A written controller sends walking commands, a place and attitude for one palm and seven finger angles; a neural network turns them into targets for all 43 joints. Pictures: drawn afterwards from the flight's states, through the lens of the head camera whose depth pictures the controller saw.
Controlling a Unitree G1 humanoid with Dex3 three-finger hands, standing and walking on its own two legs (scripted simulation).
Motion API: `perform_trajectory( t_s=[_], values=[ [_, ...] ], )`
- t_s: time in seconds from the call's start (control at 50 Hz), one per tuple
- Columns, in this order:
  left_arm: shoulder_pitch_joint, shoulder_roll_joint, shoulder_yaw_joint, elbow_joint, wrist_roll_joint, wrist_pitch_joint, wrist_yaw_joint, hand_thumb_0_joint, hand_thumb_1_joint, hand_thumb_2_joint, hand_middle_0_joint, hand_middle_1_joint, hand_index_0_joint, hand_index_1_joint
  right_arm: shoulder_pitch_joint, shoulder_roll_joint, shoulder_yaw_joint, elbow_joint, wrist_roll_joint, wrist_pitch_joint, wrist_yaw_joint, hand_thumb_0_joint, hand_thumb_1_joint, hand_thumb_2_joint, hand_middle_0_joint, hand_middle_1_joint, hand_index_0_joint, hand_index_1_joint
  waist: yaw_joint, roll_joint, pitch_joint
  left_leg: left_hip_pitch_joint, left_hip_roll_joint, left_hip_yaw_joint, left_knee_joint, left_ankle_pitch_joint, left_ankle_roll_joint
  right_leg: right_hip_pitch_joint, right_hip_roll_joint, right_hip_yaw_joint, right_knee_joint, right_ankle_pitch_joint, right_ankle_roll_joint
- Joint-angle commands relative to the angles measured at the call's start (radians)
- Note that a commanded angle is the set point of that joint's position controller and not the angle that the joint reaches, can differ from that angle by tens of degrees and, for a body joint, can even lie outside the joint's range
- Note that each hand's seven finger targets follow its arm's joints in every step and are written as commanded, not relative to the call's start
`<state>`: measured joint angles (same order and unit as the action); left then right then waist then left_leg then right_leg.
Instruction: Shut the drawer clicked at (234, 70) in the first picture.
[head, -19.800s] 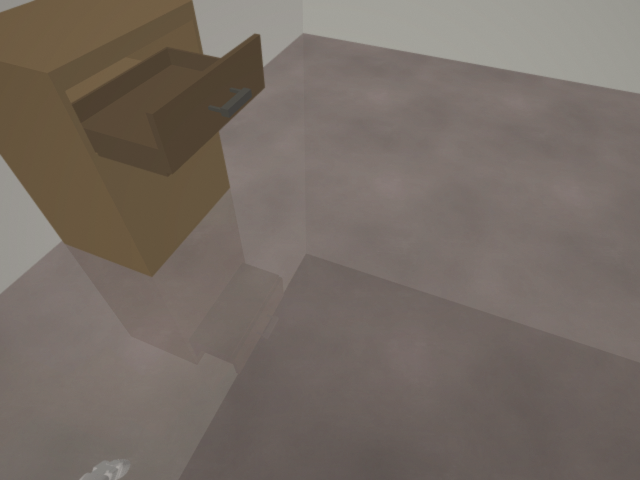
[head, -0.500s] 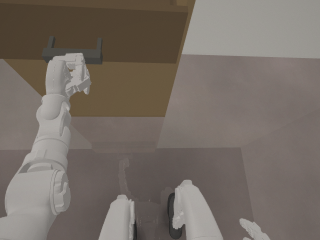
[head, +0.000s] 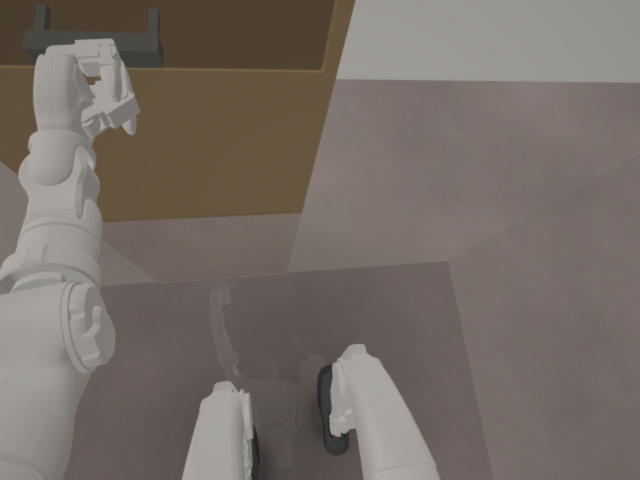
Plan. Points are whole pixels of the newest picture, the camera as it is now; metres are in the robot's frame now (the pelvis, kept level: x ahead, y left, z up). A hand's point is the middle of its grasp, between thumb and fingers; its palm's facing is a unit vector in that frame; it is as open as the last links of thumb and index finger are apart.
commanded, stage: push the drawer shut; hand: left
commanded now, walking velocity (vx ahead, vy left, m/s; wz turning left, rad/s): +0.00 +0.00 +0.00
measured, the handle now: (98, 33) +0.63 +0.19 +0.04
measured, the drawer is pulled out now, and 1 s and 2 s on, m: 0.00 0.00 0.00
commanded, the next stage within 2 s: pull the fist back off the drawer in 0.18 s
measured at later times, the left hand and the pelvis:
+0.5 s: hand (126, 95) +0.55 +0.16 +0.03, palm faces -0.03 -1.00 -0.06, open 3.0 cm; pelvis -0.02 +0.00 -0.01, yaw +1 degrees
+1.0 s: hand (125, 120) +0.52 +0.16 +0.03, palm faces -0.02 -1.00 -0.05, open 3.3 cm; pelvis +0.02 +0.00 +0.02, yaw -1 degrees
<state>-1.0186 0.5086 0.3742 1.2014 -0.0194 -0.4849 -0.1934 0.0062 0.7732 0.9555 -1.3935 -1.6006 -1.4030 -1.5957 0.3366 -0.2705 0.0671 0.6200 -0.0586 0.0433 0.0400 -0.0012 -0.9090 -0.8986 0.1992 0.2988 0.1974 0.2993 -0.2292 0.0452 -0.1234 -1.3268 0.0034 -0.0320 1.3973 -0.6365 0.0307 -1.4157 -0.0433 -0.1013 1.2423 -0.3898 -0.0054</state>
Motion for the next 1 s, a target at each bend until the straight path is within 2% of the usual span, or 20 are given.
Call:
perform_trajectory(
  t_s=[0.0, 0.08, 0.14, 0.18, 0.24, 0.3, 0.34, 0.38, 0.44, 0.48, 0.5, 0.54, 0.56, 0.62, 0.68, 0.76, 0.84, 0.86, 0.92, 0.98],
  values=[
    [-0.635, 0.232, 0.010, -0.249, -0.008, -0.049, 0.032, 0.000, 0.900, 0.900, -1.400, -1.600, -1.400, -1.600, 0.200, -0.197, -0.067, -0.026, 0.000, -0.005, -0.015, 0.000, -0.900, -0.900, 0.200, 0.300, 0.200, 0.300, -0.090, 0.191, -0.603, 0.312, 0.004, -0.077, -0.188, 0.393, -0.017, 0.398, 0.057, 0.059, -0.095, 0.126, -0.017],
    [-0.719, 0.194, -0.037, -0.242, 0.001, -0.050, 0.041, 0.000, 0.900, 0.900, -1.400, -1.600, -1.400, -1.600, 0.205, -0.195, -0.066, -0.009, -0.005, -0.007, -0.015, 0.000, -0.900, -0.900, 0.200, 0.300, 0.200, 0.300, -0.118, 0.238, -0.586, 0.352, 0.004, -0.098, -0.184, 0.393, -0.030, 0.327, 0.057, 0.044, -0.088, 0.107, -0.021],
    [-0.772, 0.207, -0.044, -0.232, 0.007, -0.042, 0.051, 0.000, 0.900, 0.900, -1.400, -1.600, -1.400, -1.600, 0.212, -0.203, -0.062, 0.003, -0.009, -0.010, -0.017, 0.000, -0.900, -0.900, 0.200, 0.300, 0.200, 0.300, -0.138, 0.242, -0.592, 0.346, 0.003, -0.103, -0.176, 0.370, -0.031, 0.305, 0.059, 0.044, -0.089, 0.093, -0.019],
    [-0.813, 0.166, -0.085, -0.237, 0.011, -0.044, 0.052, 0.000, 0.900, 0.900, -1.400, -1.600, -1.400, -1.600, 0.214, -0.198, -0.063, 0.006, -0.011, -0.015, -0.016, 0.000, -0.900, -0.900, 0.200, 0.300, 0.200, 0.300, -0.150, 0.290, -0.602, 0.383, 0.003, -0.114, -0.175, 0.386, -0.040, 0.266, 0.057, 0.037, -0.082, 0.097, -0.022],
    [-0.839, 0.170, -0.092, -0.204, 0.012, -0.029, 0.062, 0.000, 0.900, 0.900, -1.400, -1.600, -1.400, -1.600, 0.214, -0.206, -0.058, 0.019, -0.013, -0.017, -0.018, 0.000, -0.900, -0.900, 0.200, 0.300, 0.200, 0.300, -0.164, 0.274, -0.585, 0.355, 0.000, -0.113, -0.170, 0.335, -0.036, 0.253, 0.060, 0.037, -0.088, 0.073, -0.020],
    [-0.850, 0.172, -0.096, -0.206, 0.017, -0.024, 0.067, 0.000, 0.900, 0.900, -1.400, -1.600, -1.400, -1.600, 0.214, -0.205, -0.053, 0.014, -0.016, -0.024, -0.017, 0.000, -0.900, -0.900, 0.200, 0.300, 0.200, 0.300, -0.159, 0.293, -0.605, 0.348, -0.005, -0.112, -0.176, 0.307, -0.032, 0.268, 0.058, 0.039, -0.089, 0.059, -0.023],
    [-0.821, 0.167, -0.101, -0.172, 0.021, -0.013, 0.063, 0.000, 0.900, 0.900, -1.400, -1.600, -1.400, -1.600, 0.207, -0.206, -0.052, 0.011, -0.014, -0.022, -0.015, 0.000, -0.900, -0.900, 0.200, 0.300, 0.200, 0.300, -0.155, 0.259, -0.587, 0.313, -0.005, -0.116, -0.179, 0.266, -0.026, 0.274, 0.056, 0.039, -0.090, 0.037, -0.022],
    [-0.819, 0.159, -0.106, -0.163, 0.020, -0.008, 0.062, 0.000, 0.900, 0.900, -1.400, -1.600, -1.400, -1.600, 0.209, -0.203, -0.050, 0.009, -0.015, -0.027, -0.014, 0.000, -0.900, -0.900, 0.200, 0.300, 0.200, 0.300, -0.158, 0.266, -0.571, 0.296, -0.008, -0.112, -0.184, 0.239, -0.019, 0.282, 0.055, 0.041, -0.094, 0.026, -0.022],
    [-0.797, 0.182, -0.087, -0.210, 0.022, -0.013, 0.061, 0.000, 0.900, 0.900, -1.400, -1.600, -1.400, -1.600, 0.206, -0.205, -0.052, 0.000, -0.015, -0.026, -0.006, 0.000, -0.900, -0.900, 0.200, 0.300, 0.200, 0.300, -0.128, 0.302, -0.628, 0.329, -0.007, -0.109, -0.187, 0.257, -0.026, 0.298, 0.053, 0.043, -0.092, 0.034, -0.025],
    [-0.756, 0.152, -0.096, -0.216, 0.015, -0.017, 0.057, 0.000, 0.900, 0.900, -1.400, -1.600, -1.400, -1.600, 0.209, -0.203, -0.056, -0.006, -0.016, -0.025, -0.001, 0.000, -0.900, -0.900, 0.200, 0.300, 0.200, 0.300, -0.121, 0.302, -0.638, 0.365, -0.005, -0.120, -0.193, 0.295, -0.034, 0.296, 0.054, 0.038, -0.089, 0.054, -0.027],
    [-0.720, 0.134, -0.106, -0.211, 0.013, -0.013, 0.052, 0.000, 0.900, 0.900, -1.400, -1.600, -1.400, -1.600, 0.206, -0.203, -0.056, -0.010, -0.012, -0.021, 0.003, 0.000, -0.900, -0.900, 0.200, 0.300, 0.200, 0.300, -0.112, 0.287, -0.628, 0.362, -0.003, -0.118, -0.201, 0.286, -0.035, 0.303, 0.055, 0.038, -0.095, 0.048, -0.025],
    [-0.660, 0.177, -0.058, -0.206, 0.005, -0.010, 0.054, 0.000, 0.900, 0.900, -1.400, -1.600, -1.400, -1.600, 0.200, -0.203, -0.055, -0.022, -0.009, -0.016, 0.005, 0.000, -0.900, -0.900, 0.200, 0.300, 0.200, 0.300, -0.094, 0.231, -0.613, 0.299, -0.007, -0.092, -0.203, 0.256, -0.018, 0.369, 0.056, 0.051, -0.111, 0.036, -0.023],
    [-0.659, 0.191, -0.045, -0.225, 0.000, -0.011, 0.055, 0.000, 0.900, 0.900, -1.400, -1.600, -1.400, -1.600, 0.195, -0.200, -0.054, -0.026, -0.006, -0.015, 0.004, 0.000, -0.900, -0.900, 0.200, 0.300, 0.200, 0.300, -0.093, 0.218, -0.611, 0.265, -0.009, -0.075, -0.199, 0.242, -0.008, 0.401, 0.055, 0.062, -0.119, 0.033, -0.021],
    [-0.566, 0.224, -0.007, -0.248, -0.002, -0.022, 0.050, 0.000, 0.900, 0.900, -1.400, -1.600, -1.400, -1.600, 0.191, -0.194, -0.054, -0.044, 0.000, -0.013, 0.007, 0.000, -0.900, -0.900, 0.200, 0.300, 0.200, 0.300, -0.055, 0.204, -0.622, 0.258, -0.008, -0.063, -0.214, 0.259, -0.006, 0.460, 0.057, 0.069, -0.124, 0.045, -0.025],
    [-0.450, 0.201, 0.003, -0.281, -0.016, -0.038, 0.043, 0.000, 0.900, 0.900, -1.400, -1.600, -1.400, -1.600, 0.182, -0.187, -0.059, -0.065, 0.004, -0.010, 0.012, 0.000, -0.900, -0.900, 0.200, 0.300, 0.200, 0.300, -0.026, 0.186, -0.642, 0.274, -0.008, -0.049, -0.222, 0.307, -0.006, 0.507, 0.059, 0.074, -0.125, 0.088, -0.026],
    [-0.310, 0.199, 0.032, -0.269, -0.030, -0.037, 0.038, 0.000, 0.900, 0.900, -1.400, -1.600, -1.400, -1.600, 0.170, -0.179, -0.063, -0.078, 0.016, 0.001, 0.010, 0.000, -0.900, -0.900, 0.200, 0.300, 0.200, 0.300, -0.001, 0.086, -0.560, 0.192, -0.007, -0.019, -0.237, 0.282, 0.004, 0.584, 0.057, 0.091, -0.145, 0.100, -0.021],
    [-0.134, 0.166, 0.041, -0.350, -0.044, -0.044, 0.030, 0.000, 0.900, 0.900, -1.400, -1.600, -1.400, -1.600, 0.159, -0.171, -0.075, -0.109, 0.022, 0.008, 0.015, 0.000, -0.900, -0.900, 0.200, 0.300, 0.200, 0.300, 0.049, 0.089, -0.611, 0.266, -0.006, -0.010, -0.256, 0.392, -0.007, 0.631, 0.058, 0.084, -0.129, 0.213, -0.025],
    [-0.084, 0.138, 0.035, -0.357, -0.057, -0.041, 0.028, 0.000, 0.900, 0.900, -1.400, -1.600, -1.400, -1.600, 0.154, -0.168, -0.080, -0.115, 0.026, 0.008, 0.017, 0.000, -0.900, -0.900, 0.200, 0.300, 0.200, 0.300, 0.050, 0.050, -0.600, 0.255, -0.006, -0.003, -0.257, 0.395, -0.005, 0.649, 0.057, 0.086, -0.136, 0.227, -0.022],
    [-0.118, 0.103, 0.006, -0.407, -0.075, -0.052, 0.021, 0.000, 0.900, 0.900, -1.400, -1.600, -1.400, -1.600, 0.143, -0.166, -0.086, -0.107, 0.030, 0.008, 0.011, 0.000, -0.900, -0.900, 0.200, 0.300, 0.200, 0.300, 0.030, 0.043, -0.552, 0.257, -0.005, -0.004, -0.256, 0.411, -0.005, 0.638, 0.055, 0.086, -0.136, 0.259, -0.017],
    [-0.138, 0.098, -0.001, -0.511, -0.085, -0.085, 0.023, 0.000, 0.900, 0.900, -1.400, -1.600, -1.400, -1.600, 0.140, -0.167, -0.098, -0.105, 0.029, -0.001, 0.004, 0.000, -0.900, -0.900, 0.200, 0.300, 0.200, 0.300, 0.034, 0.090, -0.600, 0.351, -0.001, -0.017, -0.249, 0.503, -0.021, 0.615, 0.053, 0.077, -0.118, 0.308, -0.020]
  ],
)
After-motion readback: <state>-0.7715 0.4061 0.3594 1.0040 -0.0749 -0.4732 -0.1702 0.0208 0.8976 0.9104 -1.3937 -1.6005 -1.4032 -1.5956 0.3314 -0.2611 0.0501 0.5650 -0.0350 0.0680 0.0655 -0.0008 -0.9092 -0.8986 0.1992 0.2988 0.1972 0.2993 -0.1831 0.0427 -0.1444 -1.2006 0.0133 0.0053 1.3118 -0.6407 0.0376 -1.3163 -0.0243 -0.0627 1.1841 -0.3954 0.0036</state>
